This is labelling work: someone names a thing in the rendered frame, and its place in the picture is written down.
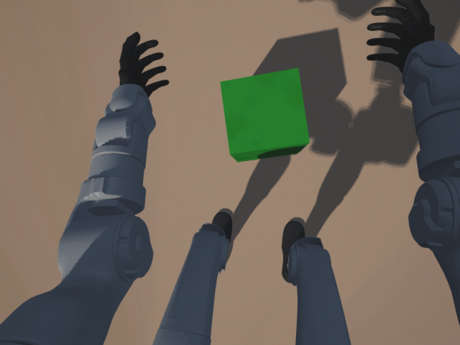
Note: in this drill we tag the robot left forearm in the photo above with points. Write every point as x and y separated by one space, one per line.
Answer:
115 180

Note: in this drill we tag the right robot foot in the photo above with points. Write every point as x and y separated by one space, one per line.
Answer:
293 231

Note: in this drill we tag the right robot upper arm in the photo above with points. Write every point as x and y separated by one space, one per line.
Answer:
434 222

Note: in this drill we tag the left robot hand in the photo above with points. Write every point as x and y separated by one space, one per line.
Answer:
131 67

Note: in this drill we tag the robot right thigh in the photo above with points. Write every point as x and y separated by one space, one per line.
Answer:
320 318

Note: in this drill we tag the robot right forearm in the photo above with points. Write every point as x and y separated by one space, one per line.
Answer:
431 76

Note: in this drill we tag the left robot upper arm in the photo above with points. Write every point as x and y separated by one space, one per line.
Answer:
99 257

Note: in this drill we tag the carton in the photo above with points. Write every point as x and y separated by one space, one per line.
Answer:
265 115

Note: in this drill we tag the right robot hand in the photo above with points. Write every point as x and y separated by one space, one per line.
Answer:
414 30

